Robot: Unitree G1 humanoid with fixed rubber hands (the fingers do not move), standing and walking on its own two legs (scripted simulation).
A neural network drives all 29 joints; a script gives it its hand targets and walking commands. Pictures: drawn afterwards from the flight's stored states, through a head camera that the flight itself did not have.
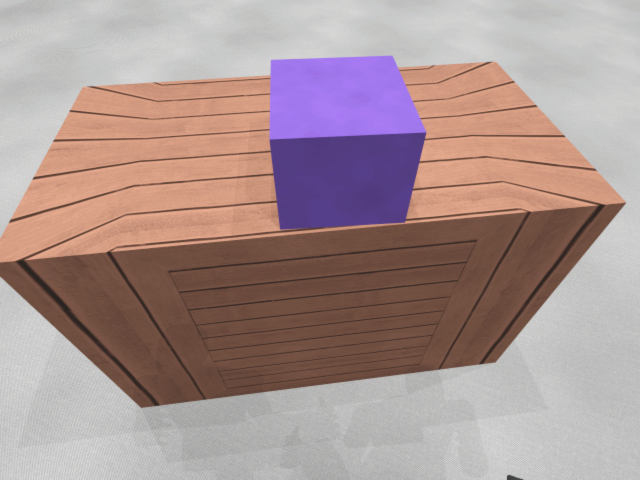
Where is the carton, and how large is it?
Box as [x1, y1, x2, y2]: [269, 56, 425, 229]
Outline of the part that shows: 392,56 271,60 269,139 280,229 404,222 425,136 425,130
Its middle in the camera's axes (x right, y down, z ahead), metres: +0.03 -0.18 +0.70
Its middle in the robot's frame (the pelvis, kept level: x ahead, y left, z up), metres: +0.65 -0.03 +0.06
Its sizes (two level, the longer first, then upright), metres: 0.245 0.222 0.186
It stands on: a pedestal, 0.72 m high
